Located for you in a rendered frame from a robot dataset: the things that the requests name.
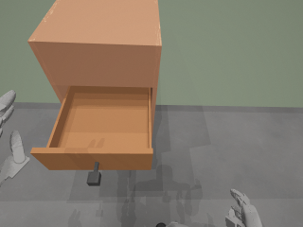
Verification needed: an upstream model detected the robot left hand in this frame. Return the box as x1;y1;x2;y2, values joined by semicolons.
0;90;30;187

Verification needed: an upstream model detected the drawer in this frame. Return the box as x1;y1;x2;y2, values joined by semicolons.
30;85;153;170

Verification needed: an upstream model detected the handle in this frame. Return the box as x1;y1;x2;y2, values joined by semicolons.
86;162;101;186

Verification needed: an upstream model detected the robot right hand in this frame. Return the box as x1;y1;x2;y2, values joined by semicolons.
225;188;262;227

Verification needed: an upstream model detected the cabinet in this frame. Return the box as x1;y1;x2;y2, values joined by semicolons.
27;0;162;141

